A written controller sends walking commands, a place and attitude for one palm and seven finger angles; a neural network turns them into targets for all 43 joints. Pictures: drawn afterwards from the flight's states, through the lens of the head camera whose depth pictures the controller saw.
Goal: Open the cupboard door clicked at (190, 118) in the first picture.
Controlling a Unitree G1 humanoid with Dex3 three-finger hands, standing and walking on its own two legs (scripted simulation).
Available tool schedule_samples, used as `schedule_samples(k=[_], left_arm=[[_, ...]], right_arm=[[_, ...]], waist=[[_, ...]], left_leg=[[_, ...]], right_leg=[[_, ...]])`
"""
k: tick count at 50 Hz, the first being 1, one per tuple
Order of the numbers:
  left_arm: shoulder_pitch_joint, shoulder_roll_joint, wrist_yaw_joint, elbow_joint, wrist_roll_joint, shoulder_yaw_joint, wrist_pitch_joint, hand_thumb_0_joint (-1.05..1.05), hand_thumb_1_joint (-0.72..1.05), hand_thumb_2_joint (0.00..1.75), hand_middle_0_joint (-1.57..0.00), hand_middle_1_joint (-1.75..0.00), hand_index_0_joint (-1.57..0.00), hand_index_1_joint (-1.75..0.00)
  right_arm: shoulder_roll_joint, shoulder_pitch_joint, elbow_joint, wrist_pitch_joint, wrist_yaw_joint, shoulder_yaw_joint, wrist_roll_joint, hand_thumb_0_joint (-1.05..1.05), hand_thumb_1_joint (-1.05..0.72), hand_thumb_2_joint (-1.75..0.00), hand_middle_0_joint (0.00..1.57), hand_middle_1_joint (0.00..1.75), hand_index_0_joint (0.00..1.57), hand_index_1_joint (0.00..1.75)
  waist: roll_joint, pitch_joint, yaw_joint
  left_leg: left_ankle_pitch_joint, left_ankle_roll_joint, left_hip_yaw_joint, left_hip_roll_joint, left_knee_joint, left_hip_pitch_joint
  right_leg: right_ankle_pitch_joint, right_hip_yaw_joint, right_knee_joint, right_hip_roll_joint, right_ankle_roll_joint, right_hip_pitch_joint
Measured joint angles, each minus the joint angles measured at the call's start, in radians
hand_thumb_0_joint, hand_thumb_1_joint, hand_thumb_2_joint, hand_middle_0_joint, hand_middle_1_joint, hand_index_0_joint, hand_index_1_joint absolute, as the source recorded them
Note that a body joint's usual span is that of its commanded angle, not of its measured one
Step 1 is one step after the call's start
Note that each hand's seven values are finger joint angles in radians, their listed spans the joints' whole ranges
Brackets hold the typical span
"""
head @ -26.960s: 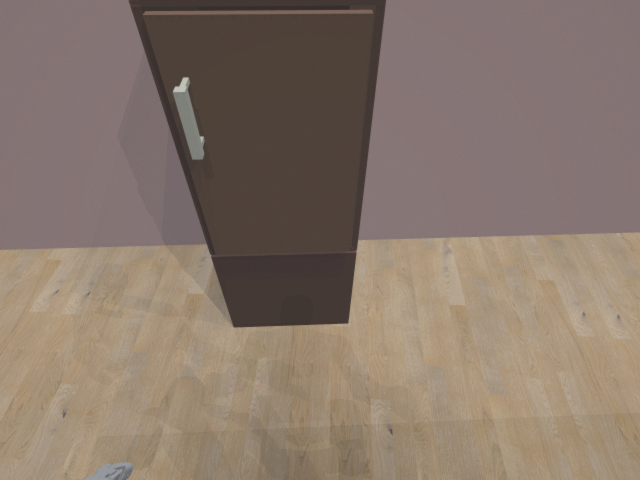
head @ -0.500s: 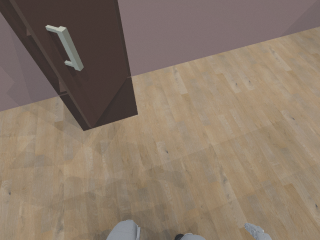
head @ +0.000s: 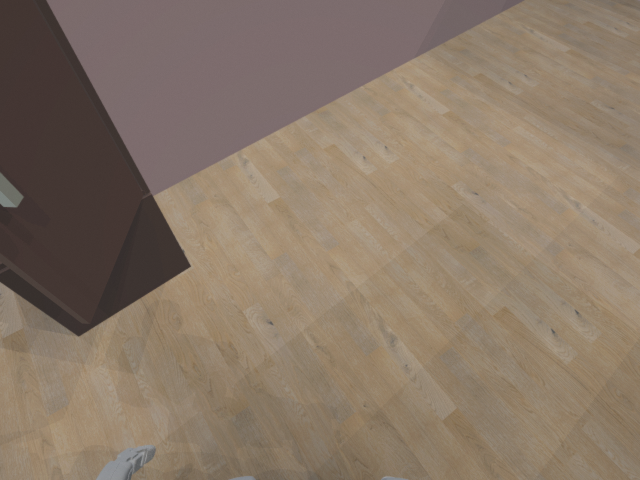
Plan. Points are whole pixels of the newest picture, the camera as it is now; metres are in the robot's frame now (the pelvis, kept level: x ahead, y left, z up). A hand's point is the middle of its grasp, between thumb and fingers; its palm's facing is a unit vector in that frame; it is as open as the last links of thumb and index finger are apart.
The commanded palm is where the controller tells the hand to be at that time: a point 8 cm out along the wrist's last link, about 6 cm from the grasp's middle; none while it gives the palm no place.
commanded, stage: walk to a spot facing it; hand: left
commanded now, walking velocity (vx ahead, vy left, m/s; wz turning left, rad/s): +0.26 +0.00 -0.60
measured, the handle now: out of the picture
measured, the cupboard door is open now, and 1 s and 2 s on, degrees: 47 47 47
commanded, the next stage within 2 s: turn to face it in 1.72 s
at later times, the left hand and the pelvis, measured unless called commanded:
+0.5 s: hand (209, 403) +0.23 +0.19 -0.15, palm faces -0.28 -0.94 -0.17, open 7.4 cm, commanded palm none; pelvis +0.09 +0.01 +0.02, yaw -18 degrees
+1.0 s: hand (338, 295) +0.41 +0.00 -0.14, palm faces -0.49 -0.84 -0.24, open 7.1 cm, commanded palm none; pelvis +0.25 -0.14 +0.02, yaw -31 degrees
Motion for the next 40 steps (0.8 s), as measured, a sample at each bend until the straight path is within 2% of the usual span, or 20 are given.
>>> schedule_samples(k=[2,3,6,12,16,17,18,20,22,24,28,33,35,37,38,40], left_arm=[[-0.006,-0.017,0.016,0.005,-0.004,-0.007,-0.012,0.00,0.91,0.90,-0.20,-0.30,-0.20,-0.30],[-0.004,-0.023,0.022,0.004,-0.004,-0.009,-0.011,0.00,0.91,0.90,-0.20,-0.30,-0.20,-0.30],[0.014,-0.036,0.037,0.008,-0.003,-0.013,-0.008,0.00,0.91,0.90,-0.20,-0.30,-0.20,-0.30],[0.061,-0.054,0.022,0.035,0.003,-0.023,-0.018,0.00,0.91,0.90,-0.20,-0.30,-0.20,-0.30],[0.096,-0.057,0.012,0.051,0.002,-0.017,-0.018,0.00,0.91,0.90,-0.20,-0.30,-0.21,-0.30],[0.110,-0.061,0.010,0.052,-0.001,-0.015,-0.015,0.00,0.91,0.90,-0.20,-0.30,-0.21,-0.30],[0.112,-0.061,0.007,0.059,-0.004,-0.013,-0.010,0.00,0.91,0.90,-0.20,-0.30,-0.21,-0.30],[0.102,-0.050,-0.001,0.075,-0.001,-0.003,0.002,0.01,0.91,0.90,-0.20,-0.30,-0.20,-0.30],[0.085,-0.035,-0.012,0.079,0.008,0.010,0.002,0.01,0.91,0.90,-0.20,-0.30,-0.20,-0.30],[0.057,-0.026,-0.021,0.070,0.012,0.016,-0.001,0.01,0.91,0.90,-0.20,-0.30,-0.20,-0.30],[-0.007,-0.025,-0.029,0.042,0.010,0.010,-0.007,0.01,0.91,0.90,-0.20,-0.30,-0.20,-0.30],[-0.086,-0.038,-0.035,0.031,0.006,-0.006,-0.003,0.01,0.91,0.90,-0.19,-0.30,-0.20,-0.30],[-0.111,-0.042,-0.035,0.025,0.005,-0.012,-0.009,0.01,0.91,0.90,-0.19,-0.30,-0.20,-0.30],[-0.125,-0.041,-0.033,0.013,0.005,-0.018,-0.033,0.01,0.91,0.90,-0.19,-0.30,-0.20,-0.30],[-0.125,-0.039,-0.027,0.006,0.006,-0.016,-0.052,0.00,0.91,0.90,-0.19,-0.30,-0.20,-0.30],[-0.116,-0.050,-0.006,0.004,-0.008,-0.015,-0.076,0.00,0.91,0.90,-0.20,-0.30,-0.20,-0.30]], right_arm=[[-0.024,-0.023,0.015,0.024,-0.004,-0.008,0.009,0.01,-0.90,-0.90,0.21,0.30,0.20,0.30],[-0.029,-0.031,0.019,0.032,-0.004,-0.012,0.011,0.01,-0.91,-0.90,0.20,0.30,0.20,0.30],[-0.031,-0.046,0.017,0.033,0.006,-0.013,0.008,0.01,-0.91,-0.90,0.20,0.30,0.20,0.30],[-0.016,-0.052,-0.001,0.008,0.025,-0.015,0.003,0.01,-0.91,-0.90,0.20,0.30,0.20,0.30],[-0.002,-0.048,-0.011,-0.024,0.025,-0.007,0.005,0.01,-0.91,-0.90,0.20,0.30,0.20,0.30],[-0.007,-0.038,-0.021,-0.039,0.022,-0.002,0.002,0.01,-0.91,-0.90,0.20,0.30,0.20,0.30],[-0.006,-0.032,-0.024,-0.055,0.016,-0.002,-0.004,0.01,-0.91,-0.90,0.20,0.30,0.20,0.30],[0.012,-0.016,-0.019,-0.072,0.008,0.008,-0.014,0.01,-0.91,-0.90,0.20,0.30,0.20,0.30],[0.033,0.024,-0.013,-0.081,0.007,0.018,-0.021,0.00,-0.91,-0.90,0.20,0.30,0.20,0.30],[0.047,0.067,0.003,-0.087,0.004,0.026,-0.021,0.00,-0.91,-0.90,0.20,0.30,0.20,0.30],[0.062,0.138,0.050,-0.094,-0.003,0.036,-0.020,0.00,-0.91,-0.90,0.20,0.30,0.20,0.30],[0.059,0.215,0.100,-0.084,-0.002,0.035,-0.024,0.00,-0.91,-0.90,0.20,0.30,0.20,0.30],[0.054,0.242,0.121,-0.078,0.000,0.034,-0.024,0.01,-0.91,-0.90,0.20,0.30,0.20,0.30],[0.055,0.273,0.143,-0.067,0.004,0.036,-0.017,0.01,-0.91,-0.90,0.20,0.30,0.20,0.30],[0.058,0.276,0.155,-0.057,0.009,0.038,-0.007,0.01,-0.91,-0.90,0.20,0.30,0.20,0.30],[0.052,0.228,0.171,-0.031,0.014,0.032,0.007,0.01,-0.91,-0.90,0.20,0.30,0.20,0.30]], waist=[[0.022,0.021,-0.007],[0.023,0.027,-0.010],[0.003,0.026,-0.013],[-0.034,-0.012,-0.001],[-0.051,-0.041,0.013],[-0.036,-0.058,0.012],[-0.028,-0.064,0.005],[-0.040,-0.059,0.001],[-0.050,-0.064,-0.006],[-0.051,-0.061,-0.007],[-0.039,-0.040,-0.011],[-0.020,-0.017,-0.050],[-0.009,-0.009,-0.066],[-0.010,-0.006,-0.072],[-0.020,-0.007,-0.063],[-0.013,0.018,-0.062]], left_leg=[[-0.103,0.003,-0.081,-0.028,0.220,-0.083],[-0.104,0.002,-0.102,-0.042,0.300,-0.119],[-0.042,-0.008,-0.119,-0.066,0.385,-0.189],[0.014,-0.009,-0.117,-0.094,0.160,-0.166],[0.057,0.006,-0.108,-0.122,-0.081,-0.065],[0.047,0.018,-0.115,-0.113,-0.167,-0.028],[0.117,0.033,-0.115,-0.105,-0.173,-0.030],[0.129,0.056,-0.084,-0.097,-0.147,-0.010],[0.121,0.061,-0.061,-0.086,-0.190,0.037],[0.129,0.051,-0.043,-0.074,-0.252,0.087],[0.131,0.034,0.009,-0.051,-0.336,0.176],[0.073,0.000,0.081,-0.034,-0.360,0.272],[0.029,-0.022,0.103,-0.018,-0.334,0.302],[-0.032,-0.034,0.107,0.008,-0.205,0.290],[-0.051,-0.022,0.086,0.017,-0.043,0.236],[-0.065,0.005,-0.037,0.002,0.323,0.085]], right_leg=[[-0.027,0.020,0.036,0.020,-0.016,-0.016],[-0.024,0.031,0.028,0.025,-0.019,-0.012],[0.018,0.071,-0.037,0.034,-0.019,0.011],[0.046,0.145,-0.119,0.044,-0.024,0.055],[0.009,0.195,-0.089,0.055,-0.010,0.059],[-0.036,0.194,-0.045,0.070,-0.013,0.039],[-0.113,0.175,0.043,0.073,-0.013,0.006],[-0.175,0.129,0.260,0.055,-0.010,-0.071],[-0.129,0.080,0.428,0.028,-0.004,-0.150],[-0.058,0.043,0.509,-0.002,0.006,-0.216],[0.031,0.006,0.477,-0.037,0.010,-0.300],[0.071,-0.050,0.227,-0.043,-0.010,-0.281],[0.048,-0.073,0.136,-0.023,-0.032,-0.236],[0.044,-0.088,0.037,0.000,-0.069,-0.146],[0.082,-0.082,0.046,0.001,-0.087,-0.141],[0.039,-0.077,0.101,0.020,-0.099,-0.127]])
